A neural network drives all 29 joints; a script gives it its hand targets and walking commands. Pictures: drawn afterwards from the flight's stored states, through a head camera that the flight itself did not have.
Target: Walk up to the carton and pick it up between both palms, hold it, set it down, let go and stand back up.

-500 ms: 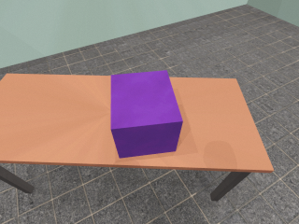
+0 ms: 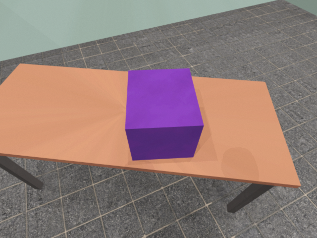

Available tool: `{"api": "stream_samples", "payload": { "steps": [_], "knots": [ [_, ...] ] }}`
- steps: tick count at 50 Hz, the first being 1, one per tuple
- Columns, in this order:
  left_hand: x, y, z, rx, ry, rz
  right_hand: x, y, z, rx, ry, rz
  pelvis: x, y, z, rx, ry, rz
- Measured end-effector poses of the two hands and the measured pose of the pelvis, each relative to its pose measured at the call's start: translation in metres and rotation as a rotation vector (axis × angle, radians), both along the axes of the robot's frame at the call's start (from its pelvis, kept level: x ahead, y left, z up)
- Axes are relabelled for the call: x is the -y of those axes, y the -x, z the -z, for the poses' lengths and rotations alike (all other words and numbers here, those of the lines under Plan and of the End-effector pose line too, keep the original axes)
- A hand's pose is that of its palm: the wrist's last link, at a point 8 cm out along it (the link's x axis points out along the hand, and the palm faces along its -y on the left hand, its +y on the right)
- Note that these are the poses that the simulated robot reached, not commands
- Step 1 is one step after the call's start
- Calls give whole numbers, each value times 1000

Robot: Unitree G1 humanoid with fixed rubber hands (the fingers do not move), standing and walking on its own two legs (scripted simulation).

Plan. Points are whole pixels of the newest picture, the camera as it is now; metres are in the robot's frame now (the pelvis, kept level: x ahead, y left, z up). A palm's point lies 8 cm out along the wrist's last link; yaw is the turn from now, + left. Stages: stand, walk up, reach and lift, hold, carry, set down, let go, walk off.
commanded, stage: reach and lift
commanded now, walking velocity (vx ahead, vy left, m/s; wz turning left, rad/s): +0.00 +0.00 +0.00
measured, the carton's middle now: (161, 114) +0.51 +0.01 -0.07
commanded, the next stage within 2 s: none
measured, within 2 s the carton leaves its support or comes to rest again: neither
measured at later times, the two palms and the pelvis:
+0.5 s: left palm out of the picture +0.13 +0.23 -0.11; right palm out of the picture +0.11 -0.24 -0.11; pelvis -0.03 +0.00 -0.01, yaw -4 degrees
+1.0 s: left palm (77, 231) +0.14 +0.23 -0.09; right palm (259, 236) +0.13 -0.22 -0.08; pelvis -0.02 +0.01 +0.01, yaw -4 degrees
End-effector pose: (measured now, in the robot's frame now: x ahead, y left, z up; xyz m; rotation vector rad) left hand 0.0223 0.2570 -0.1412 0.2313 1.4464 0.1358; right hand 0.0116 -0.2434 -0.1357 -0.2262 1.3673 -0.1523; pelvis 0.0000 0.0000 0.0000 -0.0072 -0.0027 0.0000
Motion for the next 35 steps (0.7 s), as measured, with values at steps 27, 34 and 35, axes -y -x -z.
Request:
{"api": "stream_samples", "payload": {
  "steps": [27, 34, 35],
  "knots": [
    [20, -116, -30, 289, 13, 16, -13, -102, -24, 361, -80, -45, -3, 27, 9, -30, -6, 67],
    [22, -146, -56, 422, 28, 45, -23, -118, -37, 490, -95, -38, -9, 27, 2, -2, -5, 67],
    [24, -146, -59, 434, 34, 47, -22, -118, -40, 501, -94, -38, -10, 26, 1, 4, -5, 67]
  ]
}}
